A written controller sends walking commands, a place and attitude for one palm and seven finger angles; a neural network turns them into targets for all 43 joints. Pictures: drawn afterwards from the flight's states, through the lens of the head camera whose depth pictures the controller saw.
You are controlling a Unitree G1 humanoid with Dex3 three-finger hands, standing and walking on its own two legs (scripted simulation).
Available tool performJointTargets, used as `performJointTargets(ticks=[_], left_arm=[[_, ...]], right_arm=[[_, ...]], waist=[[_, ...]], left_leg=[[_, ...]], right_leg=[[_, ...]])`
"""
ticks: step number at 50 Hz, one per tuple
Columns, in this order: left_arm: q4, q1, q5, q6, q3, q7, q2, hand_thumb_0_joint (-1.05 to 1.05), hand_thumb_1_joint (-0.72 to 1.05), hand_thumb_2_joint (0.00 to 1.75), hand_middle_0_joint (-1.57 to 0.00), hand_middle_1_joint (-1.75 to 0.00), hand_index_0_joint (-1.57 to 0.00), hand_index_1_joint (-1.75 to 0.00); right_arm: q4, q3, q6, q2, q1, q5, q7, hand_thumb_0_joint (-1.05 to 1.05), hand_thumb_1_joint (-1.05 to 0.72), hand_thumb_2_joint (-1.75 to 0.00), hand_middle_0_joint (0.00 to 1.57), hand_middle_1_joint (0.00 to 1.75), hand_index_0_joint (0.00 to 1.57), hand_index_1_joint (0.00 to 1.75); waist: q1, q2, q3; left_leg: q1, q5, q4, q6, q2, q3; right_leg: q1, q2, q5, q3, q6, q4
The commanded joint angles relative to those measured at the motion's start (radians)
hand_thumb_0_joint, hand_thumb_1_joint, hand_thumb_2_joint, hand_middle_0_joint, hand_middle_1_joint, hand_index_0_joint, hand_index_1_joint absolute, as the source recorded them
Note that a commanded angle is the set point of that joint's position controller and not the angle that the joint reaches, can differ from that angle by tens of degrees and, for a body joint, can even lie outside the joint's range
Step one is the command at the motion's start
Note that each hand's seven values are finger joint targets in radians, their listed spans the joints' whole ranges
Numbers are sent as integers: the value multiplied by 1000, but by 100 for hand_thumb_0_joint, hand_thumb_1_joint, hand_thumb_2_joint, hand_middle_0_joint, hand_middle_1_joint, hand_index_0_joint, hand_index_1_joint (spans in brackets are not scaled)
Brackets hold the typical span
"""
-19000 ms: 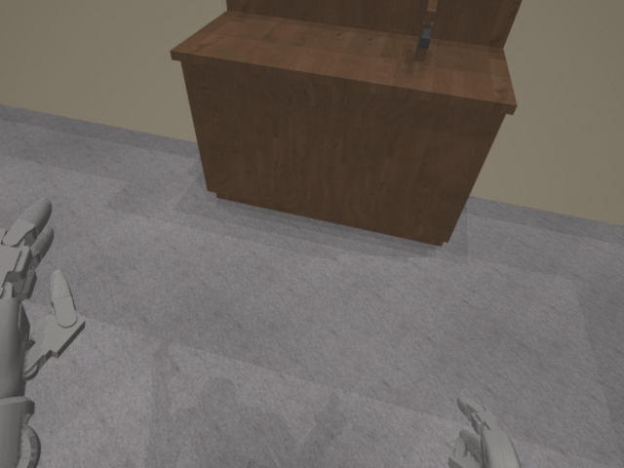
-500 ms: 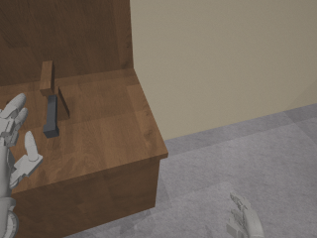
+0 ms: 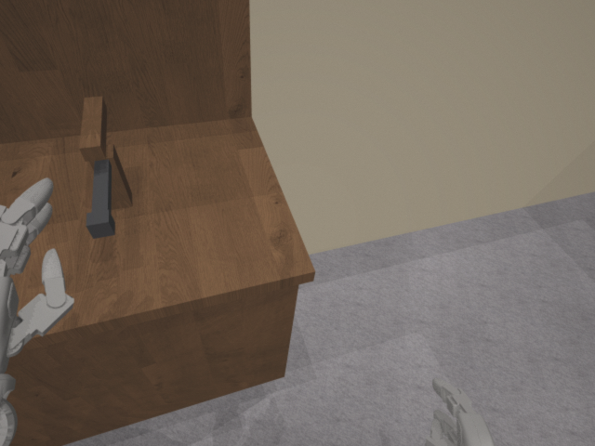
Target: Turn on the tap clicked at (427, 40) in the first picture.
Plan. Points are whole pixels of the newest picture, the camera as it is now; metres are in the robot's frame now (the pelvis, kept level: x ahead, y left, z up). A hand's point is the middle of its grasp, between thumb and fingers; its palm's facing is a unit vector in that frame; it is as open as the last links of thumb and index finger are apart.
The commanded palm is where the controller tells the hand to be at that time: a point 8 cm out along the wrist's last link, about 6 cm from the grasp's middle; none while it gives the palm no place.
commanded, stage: come to a stop and stand still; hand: left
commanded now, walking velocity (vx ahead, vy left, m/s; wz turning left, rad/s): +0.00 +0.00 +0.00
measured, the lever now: (101, 224) +0.37 +0.31 +0.07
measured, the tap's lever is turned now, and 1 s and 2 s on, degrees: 0 0 0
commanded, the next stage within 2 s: look again from close up in 0.30 s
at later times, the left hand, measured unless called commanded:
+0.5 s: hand (55, 283) +0.22 +0.26 +0.17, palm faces +0.40 -0.85 -0.34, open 7.4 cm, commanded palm +0.16 +0.29 +0.18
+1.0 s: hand (55, 259) +0.23 +0.26 +0.19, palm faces +0.44 -0.82 -0.36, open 7.4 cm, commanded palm +0.16 +0.28 +0.18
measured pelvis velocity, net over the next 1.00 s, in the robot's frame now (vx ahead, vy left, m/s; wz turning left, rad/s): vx -0.01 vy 0.00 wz -0.01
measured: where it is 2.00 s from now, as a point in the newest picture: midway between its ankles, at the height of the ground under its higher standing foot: outside the picture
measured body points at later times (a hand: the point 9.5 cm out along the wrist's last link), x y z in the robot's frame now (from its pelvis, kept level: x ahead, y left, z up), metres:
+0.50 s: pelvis +0.00 +0.01 +0.00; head +0.02 +0.03 +0.45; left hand +0.19 +0.30 +0.19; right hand +0.18 -0.21 -0.06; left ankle +0.01 +0.07 -0.74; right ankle +0.01 -0.14 -0.74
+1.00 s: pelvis -0.01 +0.00 +0.00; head +0.02 +0.01 +0.45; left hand +0.20 +0.30 +0.20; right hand +0.18 -0.22 -0.07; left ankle +0.01 +0.07 -0.74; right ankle +0.01 -0.14 -0.74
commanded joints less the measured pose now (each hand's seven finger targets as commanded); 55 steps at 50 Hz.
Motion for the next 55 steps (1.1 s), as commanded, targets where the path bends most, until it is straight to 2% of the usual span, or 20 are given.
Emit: performJointTargets(ticks=[1,6,10,12,15,20,25,29,38,40,41,42,43,44,45,47,50,52,54,55], left_arm=[[-196,-245,-8,-76,105,31,122,0,90,90,-20,-30,-20,-30],[-160,-219,15,-58,-14,30,25,0,90,90,-20,-30,-20,-30],[-149,-203,23,-47,64,43,99,0,90,90,-20,-30,-20,-30],[-156,-211,19,-48,73,41,96,0,90,90,-20,-30,-20,-30],[-225,-211,12,-54,135,41,151,0,90,90,-20,-30,-20,-30],[-266,-161,1,-52,90,31,100,0,90,90,-20,-30,-20,-30],[-203,-116,4,-31,73,31,77,0,90,90,-20,-30,-20,-30],[-189,-128,7,-28,77,32,83,0,90,90,-20,-30,-20,-30],[-238,-154,8,-33,81,41,94,0,90,90,-20,-30,-20,-30],[-222,-138,8,-30,99,43,107,0,90,90,-20,-30,-20,-30],[-501,-1195,179,-133,645,43,900,0,90,90,-20,-30,-20,-30],[117,-590,65,-94,249,-4,272,0,90,90,-20,-30,-20,-30],[50,-295,19,-89,188,-1,198,0,90,90,-20,-30,-20,-30],[35,-245,4,-76,99,-2,96,0,90,90,-20,-30,-20,-30],[5,-202,-12,-77,18,-13,2,0,90,90,-20,-30,-20,-30],[-145,-129,-7,-82,4,-7,38,0,90,90,-20,-30,-20,-30],[-164,-23,-11,-65,60,18,93,0,90,90,-20,-30,-20,-30],[-171,-56,-13,-64,120,29,142,0,90,90,-20,-30,-20,-30],[-162,-101,-20,-68,174,34,180,0,90,90,-20,-30,-20,-30],[-206,-162,-18,-71,214,39,231,0,90,90,-20,-30,-20,-30]], right_arm=[[-160,-47,-77,-141,-130,4,-13,0,-90,-90,20,30,20,30],[-142,-50,-92,-148,-114,0,7,0,-90,-90,20,30,20,30],[-148,-51,-73,-147,-127,-4,3,0,-90,-90,20,30,20,30],[-158,-48,-63,-141,-129,-5,1,0,-90,-90,20,30,20,30],[-173,-47,-56,-137,-139,-7,-4,0,-90,-90,20,30,20,30],[-180,-45,-61,-133,-138,-3,-2,0,-90,-90,20,30,20,30],[-166,-52,-50,-140,-124,1,1,0,-90,-90,20,30,20,30],[-162,-57,-35,-145,-120,3,0,0,-90,-90,20,30,20,30],[-167,-54,-36,-139,-135,1,-7,0,-90,-90,20,30,20,30],[-165,-54,-37,-136,-137,1,-9,0,-90,-90,20,30,20,30],[-156,-30,-78,-168,-29,-56,2,0,-90,-90,20,30,20,30],[-83,-1,-78,-47,-112,-13,3,0,-90,-90,20,30,20,30],[-132,-57,-90,-121,-102,-11,-1,0,-90,-90,20,30,20,30],[-141,-66,-93,-146,-70,1,11,0,-90,-90,20,30,20,30],[-143,-69,-99,-133,-101,16,23,0,-90,-90,20,30,20,30],[-148,-71,-94,-153,-91,8,45,0,-90,-90,20,30,20,30],[-161,-63,-82,-146,-118,14,44,0,-90,-90,20,30,20,30],[-171,-64,-73,-150,-118,8,26,0,-90,-90,20,30,20,30],[-176,-58,-69,-147,-137,7,4,0,-90,-90,20,30,20,30],[-176,-55,-65,-149,-151,8,-7,0,-90,-90,20,30,20,30]], waist=[[7,163,-76],[6,101,-85],[13,90,-72],[11,92,-71],[13,103,-113],[12,151,-149],[11,117,-139],[9,87,-127],[11,125,-107],[13,100,-108],[12,14,37],[8,0,-179],[42,73,-139],[19,146,-191],[17,247,-224],[26,229,-227],[32,34,-190],[23,-75,-169],[18,-73,-126],[15,-25,-104]], left_leg=[[-81,-43,-185,-30,133,-132],[-38,9,-167,-44,110,-112],[-57,-19,-171,-48,104,-105],[-78,-34,-179,-48,99,-111],[-54,34,-169,-52,96,-109],[26,207,-148,-70,100,-100],[35,269,-147,-90,113,-98],[0,206,-161,-86,113,-110],[-36,63,-184,-62,105,-112],[-31,63,-173,-59,103,-105],[-173,195,-24,-19,132,-84],[42,272,-72,-25,86,-108],[58,278,-65,-51,100,-94],[61,256,-79,-55,90,-94],[85,291,-84,-55,101,-78],[47,295,-98,-47,128,-105],[-15,171,-111,-43,120,-98],[-49,100,-114,-47,104,-107],[-52,47,-128,-43,98,-120],[-50,34,-135,-43,100,-122]], right_leg=[[94,-33,33,48,-42,-33],[85,-27,59,57,-42,-79],[88,-25,37,70,-42,-105],[105,-25,27,66,-43,-106],[147,-22,97,53,-42,-89],[143,-16,192,29,-39,-59],[130,-12,194,14,-33,-52],[145,-17,166,15,-32,-57],[156,-19,120,28,-35,-66],[155,-23,128,31,-35,-79],[-18,-57,127,62,-33,-103],[-32,-89,125,63,-82,-56],[43,-67,219,138,-81,-96],[105,-73,206,127,-81,-61],[101,-68,202,98,-74,-21],[113,-53,171,76,-59,-8],[126,-48,139,66,-45,-31],[111,-53,89,70,-44,-55],[66,-53,27,79,-43,-77],[50,-49,16,77,-42,-74]])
